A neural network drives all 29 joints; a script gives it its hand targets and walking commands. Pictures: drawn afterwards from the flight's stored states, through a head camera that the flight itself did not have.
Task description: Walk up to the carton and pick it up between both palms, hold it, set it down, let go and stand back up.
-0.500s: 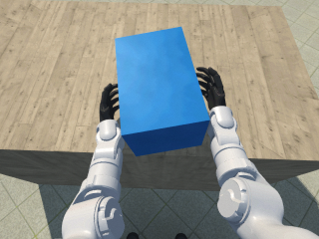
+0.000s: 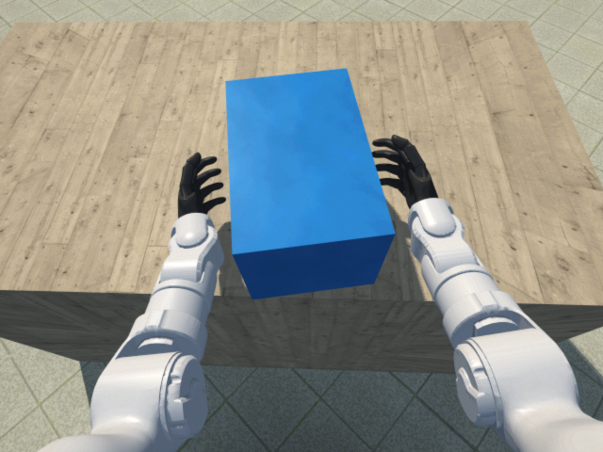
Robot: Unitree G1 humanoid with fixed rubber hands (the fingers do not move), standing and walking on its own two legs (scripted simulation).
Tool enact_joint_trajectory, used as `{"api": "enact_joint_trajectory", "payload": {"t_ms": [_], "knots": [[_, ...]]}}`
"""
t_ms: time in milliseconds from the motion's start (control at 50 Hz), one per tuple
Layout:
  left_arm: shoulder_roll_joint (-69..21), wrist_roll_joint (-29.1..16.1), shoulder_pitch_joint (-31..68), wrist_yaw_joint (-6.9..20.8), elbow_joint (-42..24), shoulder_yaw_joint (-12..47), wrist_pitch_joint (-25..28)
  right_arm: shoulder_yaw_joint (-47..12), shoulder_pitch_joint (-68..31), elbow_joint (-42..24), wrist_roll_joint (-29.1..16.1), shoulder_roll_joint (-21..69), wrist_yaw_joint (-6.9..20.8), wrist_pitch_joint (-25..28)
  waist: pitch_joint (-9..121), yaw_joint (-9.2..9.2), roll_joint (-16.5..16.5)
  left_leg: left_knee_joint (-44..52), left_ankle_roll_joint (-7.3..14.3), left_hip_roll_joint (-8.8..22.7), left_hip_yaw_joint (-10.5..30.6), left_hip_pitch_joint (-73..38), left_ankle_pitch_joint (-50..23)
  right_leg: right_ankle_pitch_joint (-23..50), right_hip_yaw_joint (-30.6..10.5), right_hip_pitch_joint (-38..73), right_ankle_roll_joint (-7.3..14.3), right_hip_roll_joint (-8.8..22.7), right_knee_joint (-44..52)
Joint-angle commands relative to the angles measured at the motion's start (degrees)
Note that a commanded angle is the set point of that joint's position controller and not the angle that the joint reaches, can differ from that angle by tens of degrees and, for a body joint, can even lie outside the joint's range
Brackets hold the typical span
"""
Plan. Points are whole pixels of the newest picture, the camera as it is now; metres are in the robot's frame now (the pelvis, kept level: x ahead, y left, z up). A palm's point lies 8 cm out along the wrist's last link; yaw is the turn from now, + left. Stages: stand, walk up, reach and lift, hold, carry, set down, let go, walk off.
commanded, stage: set down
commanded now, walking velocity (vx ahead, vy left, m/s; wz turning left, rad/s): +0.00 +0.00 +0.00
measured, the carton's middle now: (300, 182) +0.49 +0.03 +0.01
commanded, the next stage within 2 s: none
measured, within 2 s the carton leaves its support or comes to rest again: neither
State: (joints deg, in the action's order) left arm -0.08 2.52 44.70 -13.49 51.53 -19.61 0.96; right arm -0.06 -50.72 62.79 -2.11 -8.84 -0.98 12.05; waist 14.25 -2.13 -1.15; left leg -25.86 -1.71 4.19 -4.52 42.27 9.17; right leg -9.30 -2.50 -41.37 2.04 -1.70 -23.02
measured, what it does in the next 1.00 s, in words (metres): shifts its weight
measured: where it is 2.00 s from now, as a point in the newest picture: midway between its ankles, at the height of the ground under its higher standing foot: outside the picture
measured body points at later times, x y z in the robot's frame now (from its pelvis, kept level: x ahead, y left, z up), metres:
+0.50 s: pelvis -0.06 -0.01 +0.00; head +0.04 -0.03 +0.44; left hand +0.33 +0.19 +0.02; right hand +0.39 -0.17 +0.04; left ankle -0.02 +0.14 -0.73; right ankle -0.02 -0.11 -0.73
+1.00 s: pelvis -0.13 +0.00 -0.01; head -0.11 +0.01 +0.44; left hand +0.26 +0.19 +0.06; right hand +0.29 -0.19 +0.08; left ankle -0.05 +0.13 -0.73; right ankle -0.02 -0.11 -0.73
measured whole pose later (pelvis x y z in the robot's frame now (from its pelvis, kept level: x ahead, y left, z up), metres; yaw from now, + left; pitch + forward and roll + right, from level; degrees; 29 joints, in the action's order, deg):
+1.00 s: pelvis -0.13 +0.00 -0.01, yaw -1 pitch +10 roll +1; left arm 3.6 -5.3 34.4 -17.0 35.2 -4.9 -18.4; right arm 1.5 -37.1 46.8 -13.4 -18.7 8.8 -8.7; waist 8.3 -3.0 2.6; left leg -30.9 -1.4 1.4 -2.4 33.6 8.4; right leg -4.5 -2.2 -35.5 1.3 -0.6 -29.0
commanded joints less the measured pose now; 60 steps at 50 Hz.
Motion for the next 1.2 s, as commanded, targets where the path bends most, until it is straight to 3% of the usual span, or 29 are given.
{"api": "enact_joint_trajectory", "payload": {"t_ms": [0,40,60,80,100,120,140,160,180,200,220,240,260,280,300,320,340,380,460,600,660,700,740,780,800,840,920,1060,1180], "knots": [[9.0,-1.3,27.0,1.5,-10.5,8.2,3.7,-3.9,-29.1,-23.9,-9.2,-10.6,-1.8,1.5,52.6,-2.64,13.5,11.8,8.1,-3.2,-0.4,15.4,-17.3,71.4,-3.1,60.1,-7.3,6.7,-20.2],[6.5,-4.5,13.1,2.4,-24.9,9.6,2.2,-7.1,-17.4,-22.2,-9.6,-11.6,-1.2,3.8,50.4,-3.31,0.3,-5.9,2.8,-0.3,6.7,-34.9,-62.4,58.4,3.9,16.8,-7.2,0.7,-18.2],[2.3,-6.4,19.0,0.8,-25.5,12.1,0.8,0.3,-21.4,-10.7,-5.5,-13.6,0.5,3.7,48.4,-4.43,-13.4,-12.7,-0.1,4.6,12.0,-67.8,-78.7,21.1,6.6,-30.0,0.8,-2.1,-3.5],[2.5,-8.6,20.7,-0.4,-23.6,12.8,-0.6,5.4,-24.9,-6.0,-8.2,-13.2,2.7,2.9,54.0,-10.13,-13.6,-11.5,-1.2,6.3,8.7,-66.5,-71.1,6.0,1.5,-34.0,19.1,-4.4,17.5],[5.5,-6.8,15.5,0.6,-24.2,10.9,-0.7,1.6,-21.3,-14.7,-13.4,-13.4,1.8,3.0,59.2,-10.96,-3.2,-13.0,-2.1,-0.5,0.4,-45.9,-61.2,35.1,-1.0,5.0,20.7,-6.6,15.1],[9.6,-4.8,14.9,1.6,-18.0,7.1,0.7,-2.0,-22.4,-24.0,-12.6,-12.6,0.6,1.5,57.4,-8.83,10.7,-9.6,1.1,-5.8,-2.3,-3.6,-37.6,76.6,-5.0,50.9,8.9,1.0,-5.8],[9.3,-1.3,20.5,1.7,-17.4,7.3,2.4,-2.9,-21.6,-32.7,-8.9,-10.0,-1.0,1.1,59.0,-3.76,18.0,13.8,7.8,-2.8,-1.1,27.9,-11.2,84.3,-7.4,74.5,-5.7,9.2,-19.8],[9.7,-0.4,23.7,3.0,-15.8,6.3,4.9,-4.6,-26.7,-30.2,-7.9,-9.7,-1.3,1.4,59.0,-1.44,19.0,16.8,8.3,-4.0,-0.7,19.6,-11.5,77.1,-4.5,71.0,-10.6,8.3,-19.1],[9.7,-1.4,15.8,4.2,-23.1,5.5,5.1,-8.6,-20.1,-28.7,-9.4,-9.1,-1.6,2.5,56.5,-2.05,15.2,8.1,6.6,-3.7,1.3,-3.7,-31.5,73.4,-0.5,57.8,-11.8,3.5,-19.4],[7.6,-2.2,7.6,4.5,-30.7,6.6,3.3,-9.9,-11.3,-26.9,-9.4,-10.3,-0.9,3.4,52.9,-3.39,7.7,-0.2,4.4,-2.1,4.6,-22.7,-49.8,68.7,1.3,39.7,-10.1,2.1,-18.6],[4.9,-3.2,7.7,4.0,-34.8,9.4,1.6,-5.4,-9.7,-23.7,-7.7,-13.7,0.2,3.2,50.0,-1.44,-0.6,-5.5,2.8,-0.4,7.6,-39.4,-61.7,54.0,4.0,16.8,-7.3,0.5,-15.6],[2.5,-4.5,8.8,3.1,-37.2,12.9,0.3,1.7,-11.3,-16.0,-6.7,-16.2,2.1,3.0,48.7,-1.68,-10.1,-11.8,0.2,2.2,10.9,-60.5,-71.1,31.4,6.2,-12.1,0.6,-2.6,-5.1],[3.2,-5.3,8.4,2.5,-35.5,12.2,-0.5,4.0,-13.3,-15.5,-8.4,-15.6,3.2,3.0,51.6,-6.71,-9.6,-10.9,-0.9,2.2,8.1,-59.7,-64.3,22.7,3.4,-12.0,11.3,-4.2,8.0],[6.6,-4.3,8.5,3.1,-35.7,10.2,-0.3,2.3,-14.4,-22.7,-12.6,-15.5,1.9,2.0,56.7,-6.31,-1.2,-11.2,-1.9,-2.1,2.2,-42.9,-53.3,40.8,1.3,19.2,10.7,-4.8,7.3],[10.5,-3.1,8.4,4.3,-30.4,7.2,-0.3,-0.4,-14.2,-30.5,-13.0,-14.5,0.9,-0.1,53.2,-3.36,10.3,-3.9,0.7,-5.5,-1.1,-13.1,-32.2,61.6,-2.0,53.2,1.2,0.8,-3.9],[10.7,-2.4,9.6,4.3,-31.4,7.7,-0.2,-1.3,-13.5,-35.9,-12.0,-13.8,-0.2,-0.5,53.0,-1.0,14.3,8.1,5.1,-5.4,-1.1,5.2,-18.9,67.0,-4.0,67.4,-6.5,4.8,-13.1],[10.3,-2.2,7.0,5.3,-33.7,7.3,0.9,-4.3,-11.1,-35.5,-12.9,-13.2,-0.6,0.1,53.3,-0.37,13.9,8.2,5.0,-5.9,-0.2,-2.3,-23.7,64.7,-2.7,65.6,-9.1,3.6,-12.9],[10.8,-2.8,1.8,6.2,-38.9,7.0,0.4,-7.4,-5.9,-35.5,-14.2,-14.4,-0.5,0.3,51.6,-3.06,11.7,3.4,3.3,-6.2,-0.2,-11.7,-32.4,65.3,-1.2,63.4,-8.3,1.7,-12.0],[9.6,-4.3,0.1,4.9,-47.3,10.6,-1.6,-2.2,-5.3,-37.0,-16.9,-20.2,1.1,-1.3,48.0,-1.21,5.2,0.0,0.3,-5.2,1.7,-26.0,-31.0,43.5,2.0,51.0,-4.9,-1.6,-7.3],[12.3,-11.5,13.0,0.6,-38.3,15.3,-7.2,1.9,-16.5,-39.1,-17.5,-19.9,3.8,-11.4,35.4,-3.28,8.5,0.7,2.0,-5.5,1.9,-23.9,-3.2,-6.3,-0.6,33.4,-1.7,-0.3,0.7],[14.1,-13.3,22.4,0.5,-23.1,13.7,-9.6,-0.5,-19.9,-32.2,-18.3,-19.0,3.8,-15.9,28.0,-4.85,17.3,-7.9,3.6,-9.1,4.2,-35.6,2.8,-33.0,-5.9,9.5,2.8,9.0,7.5],[15.0,-12.9,26.2,1.0,-17.1,12.4,-12.0,-2.5,-21.1,-31.0,-20.7,-18.3,3.4,-17.8,25.0,-5.21,20.9,-14.8,3.8,-11.8,5.6,-45.8,4.5,-43.0,-8.3,-5.0,7.0,15.0,10.9],[14.5,-12.7,25.7,0.3,-21.2,13.7,-14.2,-0.2,-20.0,-31.2,-21.4,-19.7,3.2,-18.3,26.5,-4.44,15.3,-14.6,2.7,-11.2,7.0,-48.0,6.4,-35.9,-5.0,-3.8,7.3,13.1,7.3],[8.1,-9.6,8.0,-1.8,-33.8,18.0,-18.0,1.8,-7.1,-30.9,-21.9,-22.5,4.8,-17.0,25.9,-3.19,2.6,-5.5,1.1,-5.4,11.0,-42.3,7.5,-9.1,3.4,15.2,4.0,2.9,-2.6],[7.0,-8.1,7.8,-3.8,-37.5,20.1,-18.7,5.9,-9.7,-29.8,-20.0,-24.2,6.2,-17.5,24.0,-3.45,-5.8,5.2,-0.2,-0.2,13.0,-29.6,18.9,2.6,8.3,29.2,0.3,-3.4,-8.2],[4.8,-7.3,13.6,-4.9,-29.9,23.2,-18.3,7.9,-14.2,-21.7,-18.3,-26.5,8.8,-18.0,17.6,-2.35,-6.9,10.6,0.1,2.9,15.5,-23.2,33.9,-3.7,9.0,29.8,-1.1,-4.6,-8.6],[4.6,-6.1,18.7,-5.4,-29.2,23.4,-16.2,7.9,-13.1,-19.7,-17.5,-26.2,11.1,-17.6,16.5,-2.78,-5.3,11.2,1.6,2.7,13.8,-17.7,39.2,-3.8,7.9,34.8,-2.3,-5.1,-9.3],[6.1,-6.3,-1.7,-3.8,-49.9,20.8,-13.8,7.4,8.9,-34.2,-15.4,-23.8,10.4,-13.0,21.4,-1.54,0.9,5.9,-1.1,-3.5,9.6,-28.0,15.9,-1.4,1.9,39.2,-1.1,-0.2,-2.4],[7.8,-8.7,-16.9,-2.0,-62.0,21.4,-11.8,6.1,21.7,-53.1,-15.2,-19.6,8.5,-11.1,17.3,-0.19,6.1,3.9,0.8,-6.7,5.1,-24.5,2.4,-7.4,-2.9,42.4,-0.9,1.8,1.9]]}}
